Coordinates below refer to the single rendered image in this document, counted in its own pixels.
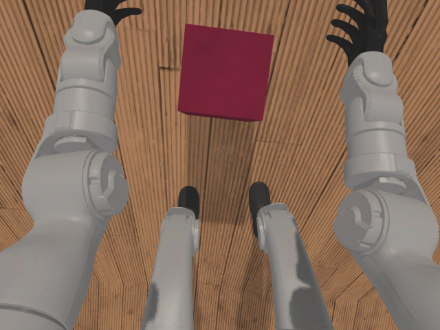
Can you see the left robot thigh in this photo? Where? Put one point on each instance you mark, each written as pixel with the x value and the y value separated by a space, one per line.
pixel 169 304

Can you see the carton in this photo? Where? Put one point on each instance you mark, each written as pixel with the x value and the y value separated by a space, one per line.
pixel 224 73

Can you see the right robot forearm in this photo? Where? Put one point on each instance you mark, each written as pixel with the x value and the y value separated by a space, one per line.
pixel 375 133

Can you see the robot right shin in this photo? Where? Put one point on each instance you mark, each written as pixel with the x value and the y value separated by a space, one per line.
pixel 276 206

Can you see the robot right upper arm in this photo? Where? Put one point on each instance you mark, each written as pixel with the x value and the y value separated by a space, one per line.
pixel 392 238

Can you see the right robot hand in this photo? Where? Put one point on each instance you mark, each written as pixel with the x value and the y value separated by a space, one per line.
pixel 371 32

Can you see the left robot forearm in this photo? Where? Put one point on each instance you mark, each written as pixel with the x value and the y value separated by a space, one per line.
pixel 86 90

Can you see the left robot hand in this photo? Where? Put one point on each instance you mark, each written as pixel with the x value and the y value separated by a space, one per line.
pixel 109 7

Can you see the robot left upper arm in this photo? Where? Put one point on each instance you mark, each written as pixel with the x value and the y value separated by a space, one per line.
pixel 45 276

